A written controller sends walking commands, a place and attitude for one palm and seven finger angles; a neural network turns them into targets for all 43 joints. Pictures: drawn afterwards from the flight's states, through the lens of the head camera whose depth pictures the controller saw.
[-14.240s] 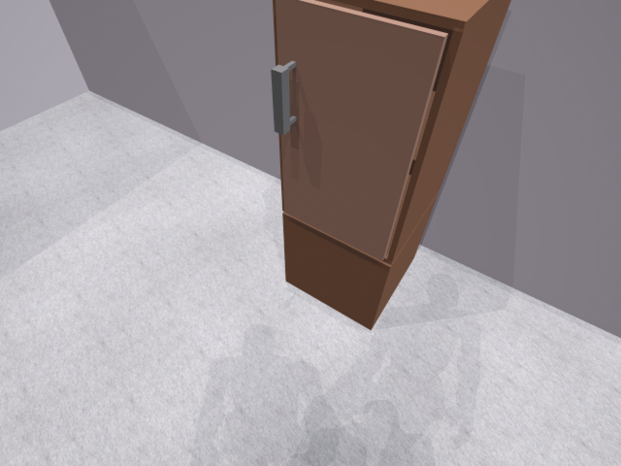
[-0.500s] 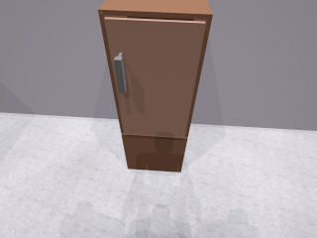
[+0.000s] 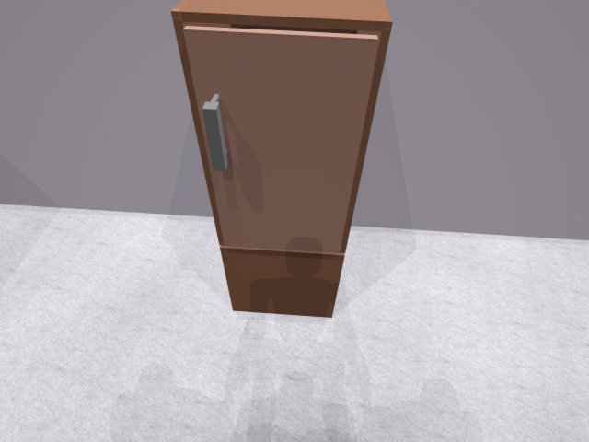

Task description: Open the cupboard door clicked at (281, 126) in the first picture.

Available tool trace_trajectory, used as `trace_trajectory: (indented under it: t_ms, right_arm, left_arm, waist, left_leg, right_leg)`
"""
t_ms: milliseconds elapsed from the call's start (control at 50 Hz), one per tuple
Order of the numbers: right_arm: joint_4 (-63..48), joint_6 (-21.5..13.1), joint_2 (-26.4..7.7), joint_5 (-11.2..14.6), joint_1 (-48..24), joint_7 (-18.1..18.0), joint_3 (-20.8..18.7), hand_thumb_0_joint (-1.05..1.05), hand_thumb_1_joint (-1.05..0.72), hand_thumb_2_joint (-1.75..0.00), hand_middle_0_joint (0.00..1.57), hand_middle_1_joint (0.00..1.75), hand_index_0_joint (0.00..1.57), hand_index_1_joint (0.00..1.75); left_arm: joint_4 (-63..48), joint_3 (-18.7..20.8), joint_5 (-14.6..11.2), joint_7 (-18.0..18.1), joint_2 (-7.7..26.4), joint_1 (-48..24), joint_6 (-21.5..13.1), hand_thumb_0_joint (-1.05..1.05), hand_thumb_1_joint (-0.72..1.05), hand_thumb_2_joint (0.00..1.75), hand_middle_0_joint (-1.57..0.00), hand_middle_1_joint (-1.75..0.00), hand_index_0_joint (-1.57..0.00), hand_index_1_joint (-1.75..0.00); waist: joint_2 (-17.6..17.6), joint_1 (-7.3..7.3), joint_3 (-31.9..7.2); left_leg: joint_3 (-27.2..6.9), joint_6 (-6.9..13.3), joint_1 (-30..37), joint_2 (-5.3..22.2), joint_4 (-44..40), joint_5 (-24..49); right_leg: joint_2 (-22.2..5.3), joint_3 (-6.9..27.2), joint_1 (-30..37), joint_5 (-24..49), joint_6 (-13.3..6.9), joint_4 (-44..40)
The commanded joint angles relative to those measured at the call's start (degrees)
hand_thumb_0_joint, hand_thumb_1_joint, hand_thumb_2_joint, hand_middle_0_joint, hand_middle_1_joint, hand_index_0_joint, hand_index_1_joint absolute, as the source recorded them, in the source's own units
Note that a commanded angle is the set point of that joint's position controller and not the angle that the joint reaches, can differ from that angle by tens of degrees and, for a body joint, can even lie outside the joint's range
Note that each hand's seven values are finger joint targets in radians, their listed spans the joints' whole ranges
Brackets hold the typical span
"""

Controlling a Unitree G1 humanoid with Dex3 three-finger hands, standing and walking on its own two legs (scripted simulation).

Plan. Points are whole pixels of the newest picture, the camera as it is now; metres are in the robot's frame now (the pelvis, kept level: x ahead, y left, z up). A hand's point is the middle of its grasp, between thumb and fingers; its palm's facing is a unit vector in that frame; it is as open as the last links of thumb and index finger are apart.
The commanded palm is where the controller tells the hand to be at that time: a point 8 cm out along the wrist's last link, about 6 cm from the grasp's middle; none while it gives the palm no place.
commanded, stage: look again from close up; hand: left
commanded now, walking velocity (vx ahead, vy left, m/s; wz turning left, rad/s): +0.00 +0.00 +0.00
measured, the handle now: (218, 132) +0.67 +0.20 +0.06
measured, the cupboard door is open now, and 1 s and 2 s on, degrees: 0 0 0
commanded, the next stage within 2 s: shuffle to correct the standing spot in 0.30 s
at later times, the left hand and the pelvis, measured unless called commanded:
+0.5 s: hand out of the picture +0.04 +0.15 -0.17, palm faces +0.04 -0.98 -0.17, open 7.4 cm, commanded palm none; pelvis +0.04 -0.01 +0.01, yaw +0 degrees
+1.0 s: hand out of the picture +0.14 +0.16 -0.17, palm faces +0.00 -0.98 -0.21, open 7.3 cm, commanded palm none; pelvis +0.13 -0.01 +0.00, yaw -2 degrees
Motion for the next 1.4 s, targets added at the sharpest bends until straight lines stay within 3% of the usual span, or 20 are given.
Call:
trace_trajectory:
  t_ms: [0, 380, 460, 500, 680, 720, 760, 800, 840, 860, 880, 900, 920, 940, 1000, 1080, 1140, 1240, 1320, 1380]
  right_arm:
    - [-2.56, -0.99, -5.74, 0.33, 2.56, -0.52, -1.26, 0.0, -0.9, -0.9, 0.2, 0.3, 0.2, 0.3]
    - [-0.2, -1.99, -5.38, 0.74, 1.67, -1.04, -0.42, 0.0, -0.9, -0.9, 0.2, 0.3, 0.2, 0.3]
    - [-0.03, -1.38, -6.25, 0.24, 1.86, -0.49, -0.79, 0.0, -0.9, -0.9, 0.2, 0.3, 0.2, 0.3]
    - [-0.45, -1.33, -6.13, 0.09, 1.81, -0.3, -0.89, 0.0, -0.9, -0.9, 0.2, 0.3, 0.2, 0.3]
    - [-1.01, -2.78, -4.77, 0.32, 3.8, -0.15, -0.4, 0.0, -0.9, -0.9, 0.2, 0.3, 0.2, 0.3]
    - [-0.51, -3.29, -5.39, 0.45, 5.0, -0.3, -0.44, 0.0, -0.9, -0.9, 0.2, 0.3, 0.2, 0.3]
    - [1.08, -3.62, -7.65, 0.35, 8.83, -0.81, -0.91, 0.0, -0.9, -0.9, 0.2, 0.3, 0.2, 0.3]
    - [2.64, -3.38, -7.89, 0.07, 12.62, -1.77, -0.79, 0.0, -0.9, -0.9, 0.2, 0.3, 0.2, 0.3]
    - [2.54, -2.99, -6.28, -0.02, 10.46, -2.24, 0.09, 0.0, -0.9, -0.9, 0.2, 0.3, 0.2, 0.3]
    - [1.97, -2.84, -6.39, 0.19, 7.64, -2.44, 0.14, 0.0, -0.9, -0.9, 0.2, 0.3, 0.2, 0.3]
    - [1.34, -2.78, -6.43, 0.62, 5.39, -2.72, 0.16, 0.0, -0.9, -0.9, 0.2, 0.3, 0.2, 0.3]
    - [0.3, -2.8, -6.42, 1.21, 4.37, -2.84, -0.09, 0.0, -0.9, -0.9, 0.2, 0.3, 0.2, 0.3]
    - [-0.57, -2.66, -5.41, 1.63, 3.88, -2.95, -0.25, 0.0, -0.9, -0.9, 0.2, 0.3, 0.2, 0.3]
    - [-0.01, -2.34, -4.47, 1.83, 4.61, -2.79, -0.4, 0.0, -0.9, -0.9, 0.2, 0.3, 0.2, 0.3]
    - [1.11, -0.86, -2.37, 1.65, 4.99, -2.71, -0.85, 0.0, -0.9, -0.9, 0.2, 0.3, 0.2, 0.3]
    - [1.0, -0.52, -3.65, 1.01, 4.72, -2.64, -1.79, 0.0, -0.9, -0.9, 0.2, 0.3, 0.2, 0.3]
    - [0.35, -0.23, -4.76, 0.73, 3.63, -2.61, -2.29, 0.0, -0.9, -0.9, 0.2, 0.3, 0.2, 0.3]
    - [-0.88, -0.32, -4.27, 0.43, 0.11, -2.17, -1.82, 0.0, -0.9, -0.9, 0.2, 0.3, 0.2, 0.3]
    - [-0.15, -0.69, -4.16, 0.61, 0.38, -2.08, -1.34, 0.0, -0.9, -0.9, 0.2, 0.3, 0.2, 0.3]
    - [0.4, -0.68, -3.88, 0.62, -0.71, -1.68, -0.88, 0.0, -0.9, -0.9, 0.2, 0.3, 0.2, 0.3]
  left_arm:
    - [-2.16, 0.77, 0.05, 0.52, 4.97, 3.27, -0.91, 0.0, 0.9, 0.9, -0.2, -0.3, -0.2, -0.3]
    - [-0.03, 0.21, -0.35, 0.86, 4.89, 2.33, -1.52, 0.0, 0.9, 0.9, -0.2, -0.3, -0.2, -0.3]
    - [-0.22, 0.84, 0.1, 0.25, 5.66, 3.0, -1.16, 0.0, 0.9, 0.9, -0.2, -0.3, -0.2, -0.3]
    - [-0.73, 1.27, 0.19, -0.08, 5.96, 3.33, -1.09, 0.0, 0.9, 0.9, -0.2, -0.3, -0.2, -0.3]
    - [-1.05, 2.42, -0.01, -0.4, 7.05, 5.31, -1.82, 0.0, 0.9, 0.9, -0.2, -0.3, -0.2, -0.3]
    - [-1.01, 2.43, -0.01, -0.44, 6.59, 4.88, -2.02, 0.0, 0.9, 0.9, -0.2, -0.3, -0.2, -0.3]
    - [-1.68, 2.04, 0.2, -0.47, 4.54, 2.94, -2.03, 0.0, 0.9, 0.9, -0.2, -0.3, -0.2, -0.3]
    - [-2.66, 1.09, 0.29, 0.18, 2.16, -0.37, -2.5, 0.0, 0.9, 0.9, -0.2, -0.3, -0.2, -0.3]
    - [-2.31, 0.92, -0.3, 0.47, 2.12, -1.55, -2.31, 0.0, 0.9, 0.9, -0.2, -0.3, -0.2, -0.3]
    - [-1.67, 1.08, -0.42, 0.43, 1.64, -0.3, -2.24, 0.0, 0.9, 0.9, -0.2, -0.3, -0.2, -0.3]
    - [-0.4, 1.26, -0.46, 0.44, 2.26, 3.33, -2.28, 0.0, 0.9, 0.9, -0.2, -0.3, -0.2, -0.3]
    - [0.98, 1.69, -0.51, 0.69, 4.81, 7.53, -2.54, 0.0, 0.9, 0.9, -0.2, -0.3, -0.2, -0.3]
    - [1.58, 2.02, -0.6, 1.21, 7.08, 9.1, -2.46, 0.0, 0.9, 0.9, -0.2, -0.3, -0.2, -0.3]
    - [1.33, 1.64, -0.85, 1.37, 7.71, 7.45, -2.12, 0.0, 0.9, 0.9, -0.2, -0.3, -0.2, -0.3]
    - [-0.26, 1.7, -0.68, 1.62, 7.64, 2.65, -0.74, 0.0, 0.9, 0.9, -0.2, -0.3, -0.2, -0.3]
    - [-2.29, 2.33, -0.49, 1.93, 7.57, 0.74, -0.22, 0.0, 0.9, 0.9, -0.2, -0.3, -0.2, -0.3]
    - [-4.18, 2.31, -0.44, 1.96, 6.84, -2.09, 0.04, 0.0, 0.9, 0.9, -0.2, -0.3, -0.2, -0.3]
    - [-5.07, 1.83, -0.14, 1.5, 5.62, -4.18, 0.39, 0.0, 0.9, 0.9, -0.2, -0.3, -0.2, -0.3]
    - [-3.99, 1.56, -0.3, 1.41, 6.93, -3.47, -0.42, 0.0, 0.9, 0.9, -0.2, -0.3, -0.2, -0.3]
    - [-3.67, 0.93, -0.42, 1.19, 6.61, -4.88, -0.37, 0.0, 0.9, 0.9, -0.2, -0.3, -0.2, -0.3]
  waist:
    - [-0.25, 0.05, 4.57]
    - [0.24, 0.31, 2.64]
    - [-0.42, 0.79, 4.61]
    - [-0.84, 1.0, 6.36]
    - [-4.42, 0.97, 6.7]
    - [-1.88, 0.37, 5.36]
    - [7.8, -1.13, 4.73]
    - [12.87, -2.33, 5.51]
    - [8.34, -1.43, 6.63]
    - [7.32, 0.01, 6.4]
    - [5.95, 1.73, 4.44]
    - [1.91, 2.73, -0.77]
    - [-1.63, 2.7, -3.24]
    - [-2.03, 1.69, -3.76]
    - [-7.27, 0.69, 0.11]
    - [-1.34, 0.79, -2.65]
    - [1.03, 0.37, -3.91]
    - [0.58, 0.84, -0.41]
    - [-0.96, 0.47, -4.76]
    - [-1.05, 0.32, -1.51]
  left_leg:
    - [-8.19, 0.88, -3.01, 5.35, -10.46, -14.12]
    - [-5.57, 0.22, 3.18, 5.77, -9.87, 1.0]
    - [-5.8, 0.85, 1.07, 5.29, -10.0, -14.53]
    - [-5.48, 1.16, -0.22, 4.82, -9.14, -16.32]
    - [-0.88, 1.09, -0.36, 2.3, -2.19, -7.5]
    - [-2.11, 1.68, 3.54, 3.87, -3.82, -2.68]
    - [-9.03, 4.51, 12.05, 10.29, -7.62, 8.26]
    - [-14.74, 9.74, 20.95, 17.51, -8.89, 38.73]
    - [-10.6, 9.53, 19.18, 16.96, -6.15, 55.12]
    - [-6.87, 6.95, 16.87, 14.23, -4.2, 56.43]
    - [-4.3, 3.98, 13.76, 11.19, -0.76, 55.32]
    - [-1.83, 1.55, 9.37, 8.63, 2.33, 46.2]
    - [-0.46, -0.15, 3.28, 6.18, 3.26, 30.62]
    - [-0.51, -0.91, 1.36, 4.47, 1.34, 16.27]
    - [-0.16, -1.42, 2.37, 4.11, 0.08, 10.33]
    - [0.2, -0.78, 7.74, 6.05, -0.71, 28.44]
    - [-0.57, 0.32, 11.89, 8.5, -0.76, 36.08]
    - [-1.97, 1.12, 6.83, 8.9, -4.98, 20.09]
    - [-0.58, -0.21, 8.93, 7.11, -3.55, 17.7]
    - [-1.25, -0.2, 7.66, 6.89, -7.18, 6.69]
  right_leg:
    - [-2.33, 4.21, -1.09, -11.51, -3.56, -7.75]
    - [-2.98, 3.11, 4.02, 2.68, -3.59, -7.32]
    - [-2.55, 4.2, 2.32, -14.14, -4.79, -8.1]
    - [-2.92, 5.38, 1.21, -17.68, -5.47, -8.73]
    - [-5.38, 8.73, 3.78, -11.9, -8.56, -7.81]
    - [-4.1, 5.7, 3.07, -6.31, -8.09, -4.14]
    - [0.37, -2.17, -4.09, -2.99, -6.24, 6.76]
    - [1.53, -7.31, -14.29, -16.34, -3.9, 15.62]
    - [-0.97, -6.42, -10.81, -18.39, -3.62, 10.36]
    - [-1.49, -6.89, -5.16, -11.89, -3.41, 3.43]
    - [-1.5, -6.94, 2.87, 3.32, -3.25, -2.59]
    - [-3.5, -3.97, 12.29, 24.67, -3.59, -2.42]
    - [-7.89, 0.05, 19.23, 44.04, -5.35, 1.53]
    - [-12.67, 1.44, 20.42, 52.71, -7.54, 2.52]
    - [-11.8, -1.0, 14.38, 50.16, -7.78, 2.75]
    - [-8.68, -2.63, 11.58, 42.7, -5.55, 6.01]
    - [-6.44, -3.8, 7.46, 30.03, -4.68, 6.25]
    - [-5.35, -2.62, 7.39, 16.88, -4.25, 1.57]
    - [-7.79, -0.19, 11.23, 27.8, -5.47, 0.18]
    - [-7.24, -0.22, 9.08, 16.01, -4.97, -4.56]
